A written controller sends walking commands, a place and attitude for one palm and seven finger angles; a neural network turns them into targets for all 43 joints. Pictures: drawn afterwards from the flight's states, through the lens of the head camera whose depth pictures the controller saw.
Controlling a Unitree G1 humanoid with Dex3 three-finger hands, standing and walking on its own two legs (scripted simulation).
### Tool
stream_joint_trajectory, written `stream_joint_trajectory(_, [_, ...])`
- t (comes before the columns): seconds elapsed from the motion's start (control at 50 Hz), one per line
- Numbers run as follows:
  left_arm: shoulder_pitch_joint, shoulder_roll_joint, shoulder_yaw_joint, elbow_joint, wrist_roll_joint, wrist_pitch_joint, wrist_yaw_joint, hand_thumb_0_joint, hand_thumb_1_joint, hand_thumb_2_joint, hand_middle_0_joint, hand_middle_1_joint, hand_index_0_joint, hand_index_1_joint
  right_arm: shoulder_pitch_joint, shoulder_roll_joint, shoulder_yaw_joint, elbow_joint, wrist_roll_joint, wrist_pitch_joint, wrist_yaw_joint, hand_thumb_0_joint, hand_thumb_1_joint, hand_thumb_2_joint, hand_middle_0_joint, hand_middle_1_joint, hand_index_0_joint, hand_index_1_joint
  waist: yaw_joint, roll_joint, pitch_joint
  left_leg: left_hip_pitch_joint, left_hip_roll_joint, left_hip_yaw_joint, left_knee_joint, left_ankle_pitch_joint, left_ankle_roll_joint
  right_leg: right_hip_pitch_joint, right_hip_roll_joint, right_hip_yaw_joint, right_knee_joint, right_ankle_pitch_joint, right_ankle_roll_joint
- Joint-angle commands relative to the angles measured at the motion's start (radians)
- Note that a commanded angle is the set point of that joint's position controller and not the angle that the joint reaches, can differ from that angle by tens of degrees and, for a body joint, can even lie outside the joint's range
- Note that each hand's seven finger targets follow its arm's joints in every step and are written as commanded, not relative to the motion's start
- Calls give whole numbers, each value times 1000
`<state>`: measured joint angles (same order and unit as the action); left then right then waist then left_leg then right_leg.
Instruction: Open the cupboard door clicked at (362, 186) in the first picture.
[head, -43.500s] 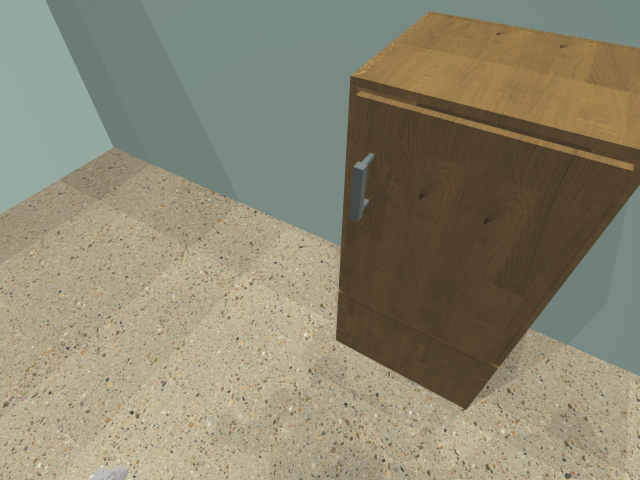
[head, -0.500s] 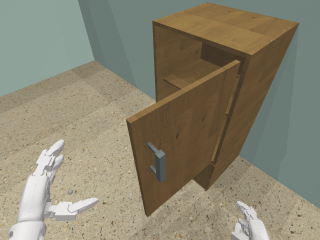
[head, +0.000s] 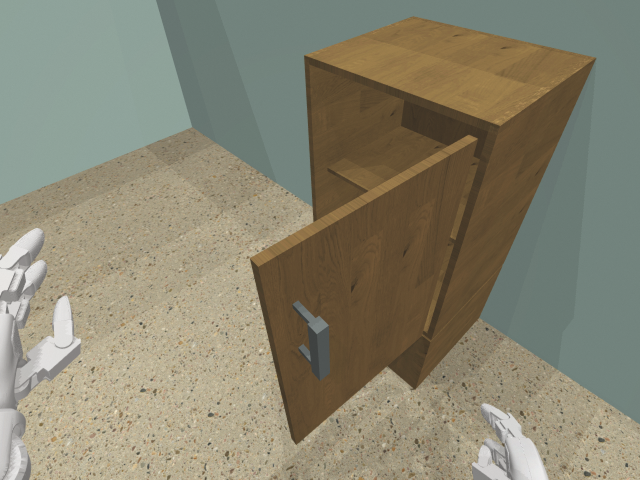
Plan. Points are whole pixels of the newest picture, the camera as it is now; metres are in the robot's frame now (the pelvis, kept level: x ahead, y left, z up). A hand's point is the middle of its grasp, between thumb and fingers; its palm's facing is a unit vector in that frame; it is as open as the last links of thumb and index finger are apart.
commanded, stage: draw the hand back to the body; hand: left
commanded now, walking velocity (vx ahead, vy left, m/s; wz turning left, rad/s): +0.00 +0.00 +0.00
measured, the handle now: (310, 340) +0.32 +0.06 -0.02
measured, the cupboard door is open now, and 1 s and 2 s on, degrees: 86 86 86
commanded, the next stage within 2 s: step back with the hand held close in 0.26 s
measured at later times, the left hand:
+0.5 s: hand (87, 333) +0.19 +0.24 +0.17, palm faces +0.44 -0.77 -0.45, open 7.4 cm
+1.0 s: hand (34, 391) +0.14 +0.27 +0.16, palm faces +0.36 -0.78 -0.51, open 7.4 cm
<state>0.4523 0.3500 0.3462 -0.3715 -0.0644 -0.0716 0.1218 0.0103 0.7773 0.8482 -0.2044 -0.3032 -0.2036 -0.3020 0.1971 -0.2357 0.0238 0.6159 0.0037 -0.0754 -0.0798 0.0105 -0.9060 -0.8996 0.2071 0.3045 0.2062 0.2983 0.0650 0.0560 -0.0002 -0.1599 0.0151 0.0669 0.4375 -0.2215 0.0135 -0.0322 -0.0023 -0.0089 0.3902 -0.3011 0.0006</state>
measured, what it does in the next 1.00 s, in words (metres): shifts its weight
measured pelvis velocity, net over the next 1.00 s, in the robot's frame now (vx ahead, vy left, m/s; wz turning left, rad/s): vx -0.07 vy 0.02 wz -0.03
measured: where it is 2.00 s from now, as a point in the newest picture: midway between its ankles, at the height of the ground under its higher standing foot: outside the picture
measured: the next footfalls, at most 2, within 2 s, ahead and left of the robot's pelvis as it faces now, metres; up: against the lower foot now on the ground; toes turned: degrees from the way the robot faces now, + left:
right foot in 1.66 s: -0.28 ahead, -0.09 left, +0.00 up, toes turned -4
left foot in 1.76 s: -0.09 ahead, +0.10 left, +0.00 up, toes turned -6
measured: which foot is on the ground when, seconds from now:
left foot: down 0.00-1.00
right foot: down 0.00-1.00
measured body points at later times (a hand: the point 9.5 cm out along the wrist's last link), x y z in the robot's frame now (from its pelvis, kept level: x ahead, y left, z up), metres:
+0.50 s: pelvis +0.00 -0.02 +0.00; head -0.01 -0.05 +0.45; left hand +0.16 +0.28 +0.19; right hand +0.18 -0.25 -0.09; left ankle +0.01 +0.11 -0.74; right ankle -0.05 -0.12 -0.74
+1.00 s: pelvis -0.07 +0.02 +0.00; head -0.05 +0.02 +0.44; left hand +0.12 +0.31 +0.18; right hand +0.09 -0.24 -0.08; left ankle +0.01 +0.11 -0.74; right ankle -0.05 -0.12 -0.74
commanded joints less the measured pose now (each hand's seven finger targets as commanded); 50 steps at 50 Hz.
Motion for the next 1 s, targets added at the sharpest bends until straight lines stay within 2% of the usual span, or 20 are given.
stream_joint_trajectory(0.0, [-73,164,77,-187,-6,-54,6,0,900,900,-200,-300,-200,-300,-128,-110,-43,-162,-3,-50,-10,0,-900,-900,200,300,200,300,-4,-17,-50,134,23,-29,-51,206,14,-125,7,-13,-78,260,-10])
stream_joint_trajectory(0.08, [-93,209,109,-224,-1,-64,12,0,900,900,-200,-300,-200,-300,-133,-106,-41,-155,-4,-57,-16,0,-900,-900,200,300,200,300,2,5,-70,142,17,-25,-44,206,13,-108,6,-6,-87,270,-13])
stream_joint_trajectory(0.2, [-77,186,99,-217,-7,-67,10,0,900,900,-200,-300,-200,-300,-140,-99,-42,-149,-3,-65,-17,0,-900,-900,200,300,200,300,-1,18,-45,148,15,-18,-41,214,12,-122,4,-4,-91,287,-9])
stream_joint_trajectory(0.26, [-79,185,95,-218,-8,-71,7,0,900,900,-200,-300,-200,-300,-139,-100,-46,-148,-3,-66,-18,0,-900,-900,200,300,200,300,-3,7,-51,160,15,-13,-41,211,15,-128,5,-2,-96,287,-6])
stream_joint_trajectory(0.3, [-61,169,87,-179,-13,-66,4,0,900,900,-200,-300,-200,-300,-140,-101,-46,-146,-3,-62,-18,0,-900,-900,200,300,200,300,-3,-23,-22,146,17,-13,-45,204,15,-131,6,-3,-99,283,-4])
stream_joint_trajectory(0.34, [-74,182,94,-200,-11,-73,2,0,900,900,-200,-300,-200,-300,-142,-102,-49,-146,-2,-64,-18,0,-900,-900,200,300,200,300,-1,-15,-49,161,15,-10,-43,210,19,-124,4,2,-100,294,-3])
stream_joint_trajectory(0.36, [-134,229,119,-333,-11,-90,7,0,900,900,-200,-300,-200,-300,-153,-98,-47,-160,-3,-73,-18,0,-900,-900,200,300,200,300,7,24,-91,175,12,-12,-35,218,20,-111,0,8,-99,311,-3])
stream_joint_trajectory(0.38, [-300,392,277,-348,7,-140,25,0,900,900,-200,-300,-200,-300,-127,-97,-28,-192,11,-52,-15,0,-900,-900,200,300,200,300,-37,50,13,117,17,-25,-8,139,23,-201,-40,82,-149,365,-8])
stream_joint_trajectory(0.4, [-122,276,198,-232,1,-138,12,0,900,900,-200,-300,-200,-300,-143,-102,-43,-159,1,-41,-18,0,-900,-900,200,300,200,300,-40,-37,8,98,21,-27,22,150,27,-227,-61,98,-145,439,-4])
stream_joint_trajectory(0.42, [-26,228,159,-184,4,-129,1,0,900,900,-200,-300,-200,-300,-135,-109,-50,-166,-1,-26,-14,0,-900,-900,200,300,200,300,-42,-67,-20,108,23,-20,29,175,28,-215,-66,98,-128,498,1])
stream_joint_trajectory(0.46, [16,194,124,-171,5,-126,-8,0,900,900,-200,-300,-200,-300,-131,-114,-59,-175,2,-7,-10,0,-900,-900,200,300,200,300,-48,-68,-63,115,35,-9,21,220,25,-202,-68,88,-103,536,15])
stream_joint_trajectory(0.5, [30,199,124,-170,7,-128,-4,0,900,900,-200,-300,-200,-300,-130,-115,-65,-184,6,6,-15,0,-900,-900,200,300,200,300,-48,-38,-101,132,48,-1,8,282,24,-195,-63,72,-80,545,20])
stream_joint_trajectory(0.58, [43,264,175,-210,7,-126,6,0,900,900,-200,-300,-200,-300,-138,-113,-70,-203,8,34,-26,0,-900,-900,200,300,200,300,-45,-79,-148,142,62,-3,4,389,25,-176,-51,47,-43,592,25])
stream_joint_trajectory(0.66, [70,279,195,-279,2,-125,17,0,900,900,-200,-300,-200,-300,-135,-109,-71,-232,12,49,-26,0,-900,-900,200,300,200,300,-43,-34,-176,120,68,-5,-3,411,21,-163,-35,53,-10,558,19])
stream_joint_trajectory(0.68, [72,296,208,-291,3,-126,22,0,900,900,-200,-300,-200,-300,-139,-112,-73,-232,9,51,-28,0,-900,-900,200,300,200,300,-41,0,-179,105,68,-6,-5,396,21,-157,-38,52,-7,534,18])
stream_joint_trajectory(0.7, [92,282,201,-293,0,-126,26,0,900,900,-200,-300,-200,-300,-136,-105,-71,-237,10,50,-27,0,-900,-900,200,300,200,300,-43,10,-173,89,69,-8,-7,375,20,-161,-35,60,-6,514,16])
stream_joint_trajectory(0.78, [112,284,207,-300,1,-133,38,0,900,900,-200,-300,-200,-300,-125,-113,-76,-236,9,48,-26,0,-900,-900,200,300,200,300,-50,10,-139,12,70,-25,-25,244,18,-171,-29,63,-16,398,13])
stream_joint_trajectory(0.8, [122,272,201,-292,0,-136,39,0,900,900,-200,-300,-200,-300,-122,-107,-74,-235,11,46,-25,0,-900,-900,200,300,200,300,-53,-8,-129,1,72,-27,-31,197,18,-183,-27,69,-21,362,12])
stream_joint_trajectory(0.92, [99,254,190,-310,14,-170,52,0,900,900,-200,-300,-200,-300,-106,-122,-73,-233,10,14,-21,0,-900,-900,200,300,200,300,-62,57,-54,-173,101,-94,-126,-164,35,-176,7,60,0,94,10])
stream_joint_trajectory(0.98, [80,256,207,-318,28,-188,57,0,900,900,-200,-300,-200,-300,-105,-133,-75,-232,7,-10,-22,0,-900,-900,200,300,200,300,-57,106,-45,-337,143,-161,-202,-353,61,-74,39,39,100,47,16])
